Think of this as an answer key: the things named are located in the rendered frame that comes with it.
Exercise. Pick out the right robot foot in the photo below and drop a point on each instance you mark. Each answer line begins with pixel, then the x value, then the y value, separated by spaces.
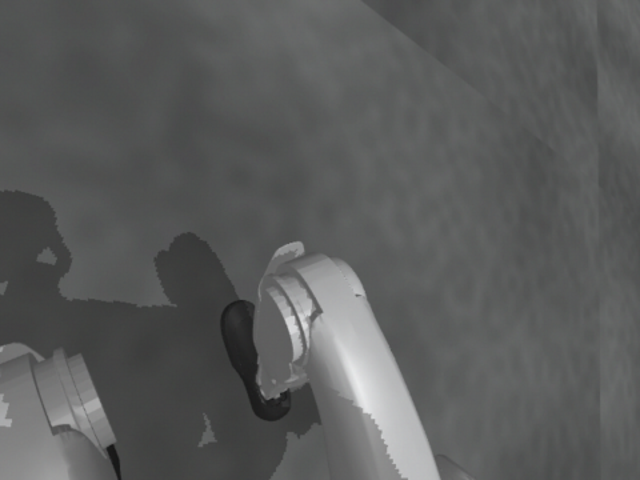
pixel 237 332

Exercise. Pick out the right robot hand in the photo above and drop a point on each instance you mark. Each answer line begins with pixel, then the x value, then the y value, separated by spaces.
pixel 449 470

